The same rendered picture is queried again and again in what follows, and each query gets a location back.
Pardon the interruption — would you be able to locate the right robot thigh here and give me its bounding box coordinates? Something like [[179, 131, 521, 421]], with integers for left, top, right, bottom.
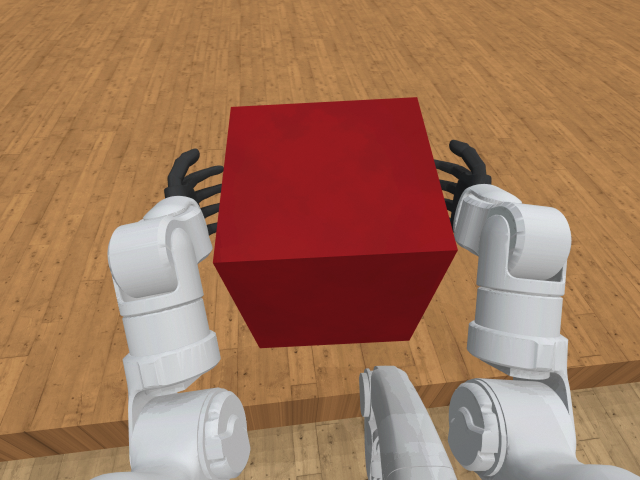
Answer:
[[359, 366, 457, 480]]

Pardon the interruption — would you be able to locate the right robot hand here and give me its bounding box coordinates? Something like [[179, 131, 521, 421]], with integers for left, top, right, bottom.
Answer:
[[434, 140, 492, 233]]

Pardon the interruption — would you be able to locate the robot right forearm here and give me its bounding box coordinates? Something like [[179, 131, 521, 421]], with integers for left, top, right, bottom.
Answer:
[[453, 184, 576, 443]]

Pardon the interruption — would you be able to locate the left robot hand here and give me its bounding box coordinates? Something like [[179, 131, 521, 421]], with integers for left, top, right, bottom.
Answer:
[[164, 148, 224, 235]]

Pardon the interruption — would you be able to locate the right robot upper arm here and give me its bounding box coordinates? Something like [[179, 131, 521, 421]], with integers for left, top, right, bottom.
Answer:
[[448, 378, 640, 480]]

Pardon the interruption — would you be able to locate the robot left forearm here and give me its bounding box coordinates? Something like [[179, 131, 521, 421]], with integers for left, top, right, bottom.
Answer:
[[108, 196, 221, 466]]

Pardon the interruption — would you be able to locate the robot right shin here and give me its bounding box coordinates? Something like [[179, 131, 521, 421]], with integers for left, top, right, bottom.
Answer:
[[364, 372, 408, 480]]

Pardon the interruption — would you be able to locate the carton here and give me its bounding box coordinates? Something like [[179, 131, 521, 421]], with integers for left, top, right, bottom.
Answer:
[[213, 97, 458, 348]]

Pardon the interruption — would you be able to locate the left robot upper arm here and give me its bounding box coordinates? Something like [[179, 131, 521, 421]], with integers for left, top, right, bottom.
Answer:
[[90, 387, 250, 480]]

